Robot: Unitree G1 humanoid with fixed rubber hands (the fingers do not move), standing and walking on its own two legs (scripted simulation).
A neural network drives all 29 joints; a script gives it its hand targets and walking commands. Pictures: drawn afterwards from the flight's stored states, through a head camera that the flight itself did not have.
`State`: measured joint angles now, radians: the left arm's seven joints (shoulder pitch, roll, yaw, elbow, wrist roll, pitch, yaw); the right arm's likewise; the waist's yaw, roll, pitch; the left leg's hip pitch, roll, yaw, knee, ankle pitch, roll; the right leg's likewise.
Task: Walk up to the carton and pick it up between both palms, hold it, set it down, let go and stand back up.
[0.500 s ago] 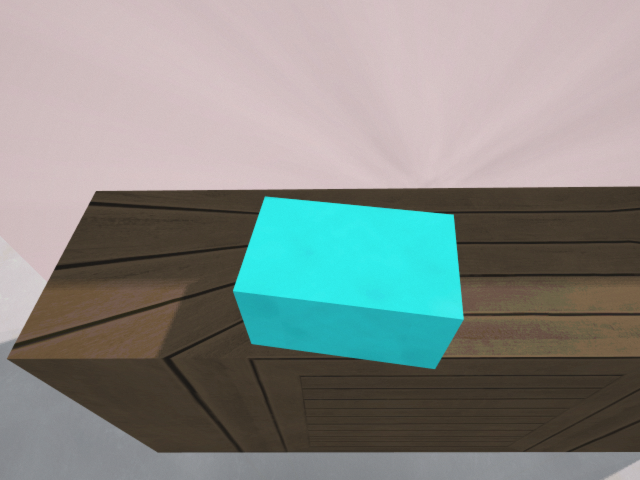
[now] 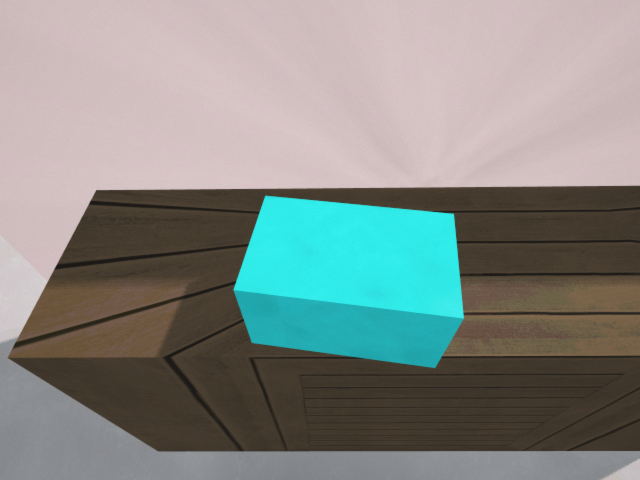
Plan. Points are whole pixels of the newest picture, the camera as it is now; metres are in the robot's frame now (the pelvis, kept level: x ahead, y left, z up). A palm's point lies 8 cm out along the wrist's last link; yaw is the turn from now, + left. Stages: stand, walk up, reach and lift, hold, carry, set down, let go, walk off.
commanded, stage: stand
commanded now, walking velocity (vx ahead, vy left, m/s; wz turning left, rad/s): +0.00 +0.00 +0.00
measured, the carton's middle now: (349, 280) +0.38 -0.02 -0.02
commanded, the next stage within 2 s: walk up in 0.16 s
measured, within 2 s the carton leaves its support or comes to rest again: neither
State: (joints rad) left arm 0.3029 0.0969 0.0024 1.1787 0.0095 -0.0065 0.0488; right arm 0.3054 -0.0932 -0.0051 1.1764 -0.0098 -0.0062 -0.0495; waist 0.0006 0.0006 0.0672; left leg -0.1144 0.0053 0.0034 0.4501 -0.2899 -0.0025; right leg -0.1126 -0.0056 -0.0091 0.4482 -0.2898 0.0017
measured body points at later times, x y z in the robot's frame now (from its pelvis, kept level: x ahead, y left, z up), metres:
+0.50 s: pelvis -0.02 +0.00 -0.01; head +0.01 +0.00 +0.44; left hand -0.01 +0.23 -0.17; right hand -0.01 -0.23 -0.17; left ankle -0.03 +0.12 -0.74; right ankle -0.03 -0.12 -0.74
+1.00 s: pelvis -0.06 +0.01 -0.01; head -0.04 +0.00 +0.43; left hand +0.03 +0.26 -0.15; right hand -0.05 -0.26 -0.16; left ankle -0.03 +0.12 -0.74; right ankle -0.03 -0.12 -0.74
